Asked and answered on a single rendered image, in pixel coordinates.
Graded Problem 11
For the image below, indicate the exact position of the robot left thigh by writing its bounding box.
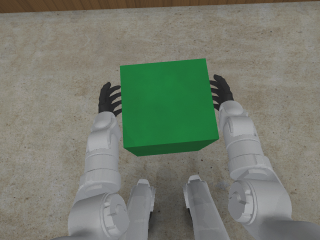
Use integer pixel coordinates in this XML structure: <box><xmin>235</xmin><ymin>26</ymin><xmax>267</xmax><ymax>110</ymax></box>
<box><xmin>118</xmin><ymin>183</ymin><xmax>156</xmax><ymax>240</ymax></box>

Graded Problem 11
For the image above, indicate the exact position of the robot left upper arm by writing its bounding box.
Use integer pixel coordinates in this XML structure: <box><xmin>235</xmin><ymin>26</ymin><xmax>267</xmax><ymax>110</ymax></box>
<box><xmin>50</xmin><ymin>192</ymin><xmax>130</xmax><ymax>240</ymax></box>

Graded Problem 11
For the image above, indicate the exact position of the carton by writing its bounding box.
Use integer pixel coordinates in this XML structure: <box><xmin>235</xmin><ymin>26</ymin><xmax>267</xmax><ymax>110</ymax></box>
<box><xmin>120</xmin><ymin>58</ymin><xmax>220</xmax><ymax>157</ymax></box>

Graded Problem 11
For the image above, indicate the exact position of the robot right thigh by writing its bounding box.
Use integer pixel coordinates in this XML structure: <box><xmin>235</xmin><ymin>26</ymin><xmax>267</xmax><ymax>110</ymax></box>
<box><xmin>182</xmin><ymin>179</ymin><xmax>230</xmax><ymax>240</ymax></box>

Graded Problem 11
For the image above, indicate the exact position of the left robot hand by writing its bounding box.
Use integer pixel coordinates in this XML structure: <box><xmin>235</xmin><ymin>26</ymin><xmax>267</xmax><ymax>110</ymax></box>
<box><xmin>98</xmin><ymin>82</ymin><xmax>122</xmax><ymax>117</ymax></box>

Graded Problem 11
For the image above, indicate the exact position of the robot right upper arm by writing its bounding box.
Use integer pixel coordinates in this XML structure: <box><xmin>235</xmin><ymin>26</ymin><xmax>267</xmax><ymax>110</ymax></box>
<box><xmin>227</xmin><ymin>178</ymin><xmax>320</xmax><ymax>240</ymax></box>

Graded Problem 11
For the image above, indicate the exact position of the robot left forearm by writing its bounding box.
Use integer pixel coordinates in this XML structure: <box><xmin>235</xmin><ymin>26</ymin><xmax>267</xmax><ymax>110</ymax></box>
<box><xmin>68</xmin><ymin>111</ymin><xmax>122</xmax><ymax>232</ymax></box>

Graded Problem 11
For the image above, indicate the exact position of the robot thigh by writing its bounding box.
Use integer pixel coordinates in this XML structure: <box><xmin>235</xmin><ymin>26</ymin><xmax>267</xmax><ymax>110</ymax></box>
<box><xmin>182</xmin><ymin>179</ymin><xmax>230</xmax><ymax>240</ymax></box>
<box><xmin>118</xmin><ymin>183</ymin><xmax>156</xmax><ymax>240</ymax></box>

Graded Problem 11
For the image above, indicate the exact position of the right robot hand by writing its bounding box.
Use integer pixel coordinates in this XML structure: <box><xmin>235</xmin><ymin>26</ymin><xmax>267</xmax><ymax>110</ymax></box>
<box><xmin>209</xmin><ymin>74</ymin><xmax>234</xmax><ymax>111</ymax></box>

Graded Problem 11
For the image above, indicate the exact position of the robot right forearm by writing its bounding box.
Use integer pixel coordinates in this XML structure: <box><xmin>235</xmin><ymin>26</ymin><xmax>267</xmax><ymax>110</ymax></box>
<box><xmin>218</xmin><ymin>100</ymin><xmax>292</xmax><ymax>212</ymax></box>

